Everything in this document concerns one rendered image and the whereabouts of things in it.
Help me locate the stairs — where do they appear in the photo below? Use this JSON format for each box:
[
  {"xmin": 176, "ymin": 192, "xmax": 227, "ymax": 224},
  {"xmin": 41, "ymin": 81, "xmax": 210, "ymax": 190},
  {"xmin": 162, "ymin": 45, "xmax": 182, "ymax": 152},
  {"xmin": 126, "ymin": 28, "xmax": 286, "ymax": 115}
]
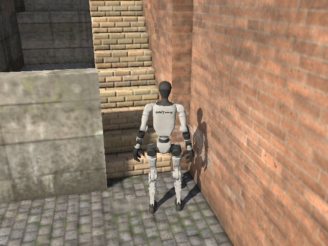
[{"xmin": 89, "ymin": 0, "xmax": 171, "ymax": 179}]

